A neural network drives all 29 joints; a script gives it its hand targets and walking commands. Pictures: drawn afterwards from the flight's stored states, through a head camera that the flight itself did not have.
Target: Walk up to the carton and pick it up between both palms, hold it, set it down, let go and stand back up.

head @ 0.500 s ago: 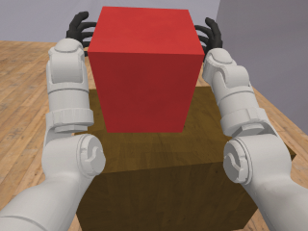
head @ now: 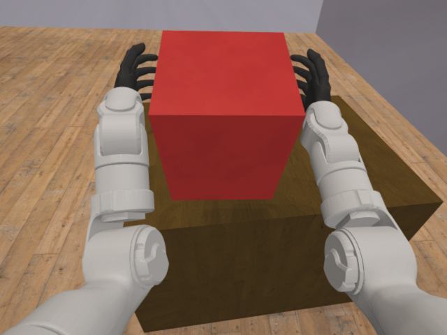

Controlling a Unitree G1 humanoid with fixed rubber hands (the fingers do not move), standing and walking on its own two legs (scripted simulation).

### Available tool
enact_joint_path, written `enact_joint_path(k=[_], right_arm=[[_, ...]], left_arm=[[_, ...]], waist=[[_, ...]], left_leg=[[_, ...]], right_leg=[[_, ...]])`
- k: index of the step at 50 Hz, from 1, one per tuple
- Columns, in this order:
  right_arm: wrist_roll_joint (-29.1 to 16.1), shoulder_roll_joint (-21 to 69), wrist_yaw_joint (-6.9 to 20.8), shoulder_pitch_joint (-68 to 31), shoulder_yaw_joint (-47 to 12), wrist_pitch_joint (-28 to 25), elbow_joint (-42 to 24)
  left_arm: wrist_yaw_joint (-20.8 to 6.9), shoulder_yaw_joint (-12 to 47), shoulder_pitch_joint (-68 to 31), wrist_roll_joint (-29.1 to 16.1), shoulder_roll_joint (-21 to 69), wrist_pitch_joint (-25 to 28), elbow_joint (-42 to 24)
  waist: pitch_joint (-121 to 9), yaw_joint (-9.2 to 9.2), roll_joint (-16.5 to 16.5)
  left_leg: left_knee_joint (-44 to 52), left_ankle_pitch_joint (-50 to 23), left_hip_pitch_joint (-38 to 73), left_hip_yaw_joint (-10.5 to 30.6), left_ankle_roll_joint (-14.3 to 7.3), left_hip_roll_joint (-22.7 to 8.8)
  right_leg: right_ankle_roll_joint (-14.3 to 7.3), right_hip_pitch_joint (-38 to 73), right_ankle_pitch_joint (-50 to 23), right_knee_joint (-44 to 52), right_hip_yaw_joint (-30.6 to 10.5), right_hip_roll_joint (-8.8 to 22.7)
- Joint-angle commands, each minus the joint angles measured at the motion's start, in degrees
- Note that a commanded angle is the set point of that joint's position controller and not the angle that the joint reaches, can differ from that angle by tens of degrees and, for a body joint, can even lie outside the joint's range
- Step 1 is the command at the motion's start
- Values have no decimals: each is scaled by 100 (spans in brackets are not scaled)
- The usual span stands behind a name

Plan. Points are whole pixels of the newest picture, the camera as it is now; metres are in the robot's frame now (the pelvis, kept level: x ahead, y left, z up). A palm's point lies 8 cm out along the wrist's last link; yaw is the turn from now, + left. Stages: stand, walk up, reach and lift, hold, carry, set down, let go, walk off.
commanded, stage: set down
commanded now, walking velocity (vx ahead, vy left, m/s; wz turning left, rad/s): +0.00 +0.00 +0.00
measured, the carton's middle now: (222, 123) +0.43 -0.01 +0.19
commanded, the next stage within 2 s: none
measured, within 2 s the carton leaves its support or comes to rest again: neither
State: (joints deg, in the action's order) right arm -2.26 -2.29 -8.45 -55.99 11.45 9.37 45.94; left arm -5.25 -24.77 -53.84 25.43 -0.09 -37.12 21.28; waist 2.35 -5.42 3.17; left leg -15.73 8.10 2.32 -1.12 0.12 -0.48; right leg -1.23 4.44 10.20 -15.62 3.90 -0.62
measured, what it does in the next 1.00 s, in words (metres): stands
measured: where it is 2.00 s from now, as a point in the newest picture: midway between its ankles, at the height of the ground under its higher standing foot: outside the picture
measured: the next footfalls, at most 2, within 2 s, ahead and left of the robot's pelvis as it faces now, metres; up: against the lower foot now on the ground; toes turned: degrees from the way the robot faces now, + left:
none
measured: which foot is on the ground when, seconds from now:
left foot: down 0.00-1.00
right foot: down 0.00-1.00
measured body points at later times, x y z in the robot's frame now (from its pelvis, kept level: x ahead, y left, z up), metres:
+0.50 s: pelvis +0.01 +0.00 +0.00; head -0.04 +0.03 +0.45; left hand +0.43 +0.14 +0.23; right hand +0.42 -0.16 +0.24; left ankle +0.02 +0.12 -0.75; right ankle +0.00 -0.10 -0.75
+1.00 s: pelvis +0.01 +0.00 +0.00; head -0.03 +0.02 +0.45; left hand +0.43 +0.14 +0.20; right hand +0.43 -0.16 +0.21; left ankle +0.02 +0.12 -0.75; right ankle +0.00 -0.10 -0.75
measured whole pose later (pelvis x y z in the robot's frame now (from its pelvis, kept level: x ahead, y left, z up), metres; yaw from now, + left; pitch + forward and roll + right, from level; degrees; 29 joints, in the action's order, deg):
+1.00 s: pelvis +0.01 +0.00 +0.00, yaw -1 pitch -6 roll +0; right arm 10.7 -1.8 -3.1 -56.7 26.4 0.9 59.6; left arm 0.2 -29.1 -53.2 23.2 2.7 -23.9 39.6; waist -0.2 -1.8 3.2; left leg -15.4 8.0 -1.9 -2.3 0.4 -0.6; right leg -1.3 -1.2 10.7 -17.4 2.9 -0.6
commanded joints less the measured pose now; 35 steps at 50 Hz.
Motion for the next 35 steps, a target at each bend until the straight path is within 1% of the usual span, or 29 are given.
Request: enact_joint_path(k=[1, 5, 11, 16, 20, 24, 26, 28, 35], right_arm=[[138, 1949, 751, -3976, -850, -540, -821], [354, 1920, 853, -3935, -522, -645, -475], [449, 1932, 982, -3815, -349, -839, -82], [462, 1972, 1046, -3754, -338, -940, 68], [417, 2060, 1080, -3781, -440, -978, 101], [428, 2121, 1096, -3759, -479, -944, 189], [463, 2141, 1099, -3730, -449, -911, 240], [502, 2199, 1103, -3735, -414, -894, 263], [815, 2280, 1162, -3622, -61, -889, 570]], left_arm=[[-596, 1611, -3250, -676, 1976, 365, 245], [-507, 1564, -3382, -667, 2023, 549, 467], [-303, 1662, -3410, -699, 2164, 818, 511], [-156, 1769, -3421, -796, 2266, 989, 484], [-54, 1805, -3421, -864, 2330, 1085, 486], [-11, 1706, -3352, -865, 2334, 1111, 624], [-18, 1613, -3319, -839, 2321, 1121, 719], [-24, 1553, -3362, -841, 2308, 1157, 777], [-16, 1273, -3484, -732, 2272, 1343, 1082]], waist=[[-1785, 37, -41], [-1791, 5, -179], [-2051, 36, -455], [-2213, 66, -534], [-2306, 160, -479], [-2238, 240, -344], [-2178, 263, -256], [-2185, 267, -180], [-2091, 259, -131]], left_leg=[[129, -662, 496, -376, -60, 151], [118, -604, 531, -364, -12, 131], [-100, -1282, 855, -330, 144, 87], [-232, -1674, 930, -275, 210, 57], [-303, -1858, 915, -264, 209, 59], [-268, -1740, 757, -255, 158, 73], [-210, -1563, 655, -263, 115, 92], [-160, -1412, 590, -270, 78, 113], [-3, -900, 444, -306, 20, 132]], right_leg=[[455, -70, -981, 177, 353, -28], [413, -261, -790, 192, 367, -24], [361, -330, -1129, 104, 415, -93], [357, -357, -1391, 24, 413, -120], [395, -260, -1656, -57, 392, -129], [450, -174, -1798, -103, 345, -118], [487, -136, -1837, -107, 326, -98], [519, -117, -1890, -118, 303, -78], [562, -237, -1723, -79, 267, -11]])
